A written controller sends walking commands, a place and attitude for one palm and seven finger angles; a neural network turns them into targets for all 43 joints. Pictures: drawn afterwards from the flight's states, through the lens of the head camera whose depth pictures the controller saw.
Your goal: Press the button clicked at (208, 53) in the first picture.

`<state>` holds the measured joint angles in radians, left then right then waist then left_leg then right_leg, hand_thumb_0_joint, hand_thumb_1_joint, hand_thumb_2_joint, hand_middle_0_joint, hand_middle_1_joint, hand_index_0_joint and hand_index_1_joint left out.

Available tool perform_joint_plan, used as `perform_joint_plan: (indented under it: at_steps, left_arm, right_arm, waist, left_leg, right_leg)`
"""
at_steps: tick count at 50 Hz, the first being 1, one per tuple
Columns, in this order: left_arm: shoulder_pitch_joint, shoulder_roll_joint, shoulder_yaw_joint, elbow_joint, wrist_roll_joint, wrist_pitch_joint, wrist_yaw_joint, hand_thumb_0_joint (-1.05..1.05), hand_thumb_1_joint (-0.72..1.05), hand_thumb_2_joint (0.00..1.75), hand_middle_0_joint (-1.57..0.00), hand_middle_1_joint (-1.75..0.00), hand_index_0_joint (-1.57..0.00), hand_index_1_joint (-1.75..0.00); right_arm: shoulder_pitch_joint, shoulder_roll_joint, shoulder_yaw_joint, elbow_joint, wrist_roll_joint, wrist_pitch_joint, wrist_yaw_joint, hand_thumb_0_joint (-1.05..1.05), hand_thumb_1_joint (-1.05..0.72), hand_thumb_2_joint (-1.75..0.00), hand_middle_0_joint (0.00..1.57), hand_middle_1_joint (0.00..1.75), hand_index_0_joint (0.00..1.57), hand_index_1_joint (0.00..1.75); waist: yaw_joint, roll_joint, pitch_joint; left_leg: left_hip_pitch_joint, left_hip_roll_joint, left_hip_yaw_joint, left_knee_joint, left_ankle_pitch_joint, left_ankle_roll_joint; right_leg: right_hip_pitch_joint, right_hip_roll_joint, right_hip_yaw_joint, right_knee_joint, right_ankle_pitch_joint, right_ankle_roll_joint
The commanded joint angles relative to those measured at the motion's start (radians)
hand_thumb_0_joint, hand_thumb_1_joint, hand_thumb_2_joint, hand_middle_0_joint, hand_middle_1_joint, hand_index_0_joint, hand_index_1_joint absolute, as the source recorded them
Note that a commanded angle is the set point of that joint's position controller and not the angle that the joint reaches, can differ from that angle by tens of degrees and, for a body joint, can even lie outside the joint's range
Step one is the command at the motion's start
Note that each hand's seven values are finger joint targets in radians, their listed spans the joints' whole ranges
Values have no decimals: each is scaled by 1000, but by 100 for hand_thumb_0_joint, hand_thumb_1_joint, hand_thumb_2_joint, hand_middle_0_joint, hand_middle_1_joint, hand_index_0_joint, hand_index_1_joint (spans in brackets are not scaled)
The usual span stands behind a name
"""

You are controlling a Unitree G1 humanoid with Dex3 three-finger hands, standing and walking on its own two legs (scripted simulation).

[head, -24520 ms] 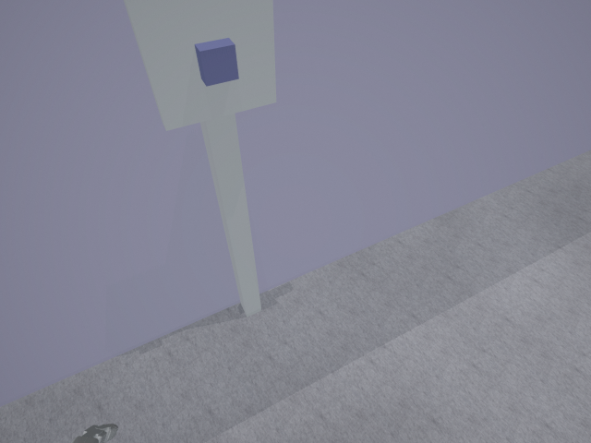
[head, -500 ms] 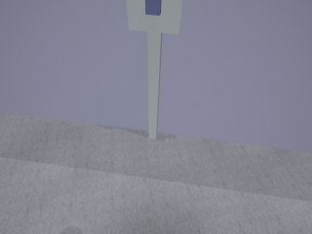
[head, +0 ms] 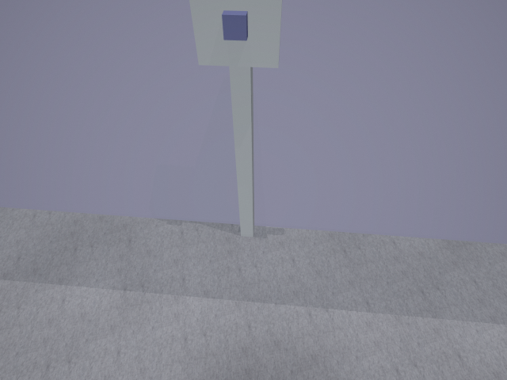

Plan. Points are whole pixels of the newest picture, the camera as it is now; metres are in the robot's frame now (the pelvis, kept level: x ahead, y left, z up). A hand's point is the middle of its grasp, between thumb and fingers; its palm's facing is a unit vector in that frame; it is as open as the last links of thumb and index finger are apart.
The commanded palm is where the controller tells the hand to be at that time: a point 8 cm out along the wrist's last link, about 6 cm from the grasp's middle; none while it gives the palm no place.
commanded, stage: let the arm hang, fingers relaxed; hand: left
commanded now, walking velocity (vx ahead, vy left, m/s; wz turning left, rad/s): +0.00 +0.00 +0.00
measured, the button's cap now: (235, 25) +0.83 +0.08 +0.20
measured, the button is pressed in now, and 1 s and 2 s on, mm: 0 0 0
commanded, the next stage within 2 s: stand and wait in 0.16 s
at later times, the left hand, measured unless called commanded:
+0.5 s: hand out of the picture +0.07 +0.21 -0.16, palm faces +0.01 -0.95 -0.30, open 7.4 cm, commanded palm none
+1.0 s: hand out of the picture +0.12 +0.21 -0.15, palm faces -0.01 -0.95 -0.32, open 7.4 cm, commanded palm none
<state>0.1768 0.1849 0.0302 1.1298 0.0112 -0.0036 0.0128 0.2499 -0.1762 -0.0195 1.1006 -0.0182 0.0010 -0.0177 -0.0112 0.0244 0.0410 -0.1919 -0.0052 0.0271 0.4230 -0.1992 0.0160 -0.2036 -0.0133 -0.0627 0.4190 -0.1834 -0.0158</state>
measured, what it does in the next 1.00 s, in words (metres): stands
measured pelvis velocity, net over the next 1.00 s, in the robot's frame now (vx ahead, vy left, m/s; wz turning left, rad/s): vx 0.03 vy -0.02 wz -0.01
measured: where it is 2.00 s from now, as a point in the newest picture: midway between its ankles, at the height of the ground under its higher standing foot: outside the picture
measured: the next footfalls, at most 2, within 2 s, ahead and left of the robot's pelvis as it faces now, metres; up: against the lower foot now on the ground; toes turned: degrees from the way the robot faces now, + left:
none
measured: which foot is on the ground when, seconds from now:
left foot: down 0.00-1.00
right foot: down 0.00-1.00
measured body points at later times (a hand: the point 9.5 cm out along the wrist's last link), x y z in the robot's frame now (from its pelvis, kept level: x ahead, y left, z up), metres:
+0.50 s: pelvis +0.02 -0.01 +0.00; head +0.04 -0.02 +0.45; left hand +0.07 +0.26 -0.14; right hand +0.06 -0.28 -0.15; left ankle +0.02 +0.11 -0.74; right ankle +0.03 -0.11 -0.74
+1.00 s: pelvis +0.03 -0.02 +0.01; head +0.05 -0.04 +0.46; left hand +0.12 +0.26 -0.13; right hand +0.09 -0.30 -0.14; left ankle +0.02 +0.11 -0.74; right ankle +0.03 -0.11 -0.74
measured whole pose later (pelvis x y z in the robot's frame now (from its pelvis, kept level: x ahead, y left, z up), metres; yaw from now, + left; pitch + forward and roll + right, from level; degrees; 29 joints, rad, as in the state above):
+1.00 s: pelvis +0.03 -0.02 +0.01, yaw -1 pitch -2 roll +0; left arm 0.10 0.29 0.03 1.14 0.01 -0.02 0.00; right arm 0.13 -0.30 -0.01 1.12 -0.01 0.00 -0.01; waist -0.01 0.03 0.06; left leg -0.09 0.03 0.02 0.31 -0.19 -0.02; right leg -0.11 0.03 -0.07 0.32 -0.18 -0.05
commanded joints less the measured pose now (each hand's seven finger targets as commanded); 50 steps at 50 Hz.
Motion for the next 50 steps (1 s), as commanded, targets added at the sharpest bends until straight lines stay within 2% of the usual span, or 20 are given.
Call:
perform_joint_plan:
  at_steps: [1,4,8,11,13,14,22,27,38,47,50]
  left_arm:
    - [21,163,26,-36,2,-16,13,0,90,90,-20,-30,-20,-30]
    - [6,177,28,-38,2,-20,13,0,90,90,-20,-30,-20,-30]
    - [-20,196,28,-40,1,-22,11,0,90,90,-20,-30,-20,-30]
    - [-29,205,30,-38,1,-24,10,0,90,90,-20,-30,-20,-30]
    - [-38,218,29,-37,0,-26,9,0,90,90,-20,-30,-20,-30]
    - [-37,223,30,-38,1,-26,10,0,90,90,-20,-30,-20,-30]
    - [-63,253,28,-34,-1,-28,7,0,90,90,-20,-30,-20,-30]
    - [-73,268,26,-32,-2,-32,7,0,90,90,-20,-30,-20,-30]
    - [-96,290,27,-38,-2,-33,6,0,90,90,-20,-30,-20,-30]
    - [-108,303,29,-47,-2,-39,7,0,90,90,-20,-30,-20,-30]
    - [-109,309,29,-49,-2,-40,8,0,90,90,-20,-30,-20,-30]
  right_arm:
    - [35,-139,-22,-30,-3,-13,-10,0,-90,-90,20,30,20,30]
    - [15,-154,-23,-30,0,-14,-10,0,-90,-90,20,30,20,30]
    - [-6,-173,-24,-26,-2,-13,-9,0,-90,-90,20,30,20,30]
    - [-21,-183,-24,-23,-3,-14,-9,0,-90,-90,20,30,20,30]
    - [-31,-199,-24,-22,-2,-15,-9,0,-90,-90,20,30,20,30]
    - [-41,-202,-25,-24,0,-13,-8,0,-90,-90,20,30,20,30]
    - [-71,-241,-23,-21,-1,-13,-7,0,-90,-90,20,30,20,30]
    - [-88,-260,-22,-22,0,-14,-7,0,-90,-90,20,30,20,30]
    - [-117,-284,-22,-25,-1,-15,-5,0,-90,-90,20,30,20,30]
    - [-125,-297,-25,-29,1,-19,-8,0,-90,-90,20,30,20,30]
    - [-126,-300,-24,-29,2,-18,-8,0,-90,-90,20,30,20,30]
  waist:
    - [8,-2,10]
    - [8,-17,-5]
    - [4,-2,-5]
    - [4,-21,-8]
    - [4,-5,-24]
    - [5,-19,-21]
    - [2,-12,-28]
    - [1,-18,-47]
    - [1,-21,-48]
    - [-1,-15,-70]
    - [0,-22,-63]
  left_leg:
    - [-35,106,-102,-113,25,19]
    - [-17,110,-99,-108,66,18]
    - [-2,110,-96,-116,59,12]
    - [9,112,-94,-120,75,13]
    - [21,115,-95,-122,87,11]
    - [27,113,-95,-116,86,12]
    - [47,120,-91,-131,85,8]
    - [69,125,-89,-130,127,7]
    - [81,128,-87,-144,119,2]
    - [105,136,-82,-143,179,-1]
    - [106,137,-80,-145,167,-2]
  right_leg:
    - [26,-99,100,-96,-15,-36]
    - [43,-102,97,-98,29,-36]
    - [49,-105,108,-117,19,-37]
    - [56,-106,107,-122,35,-37]
    - [69,-108,109,-125,51,-37]
    - [62,-107,108,-129,47,-38]
    - [72,-111,116,-147,52,-37]
    - [91,-114,114,-144,124,-37]
    - [101,-114,123,-160,122,-35]
    - [127,-119,122,-148,233,-38]
    - [126,-120,124,-153,227,-37]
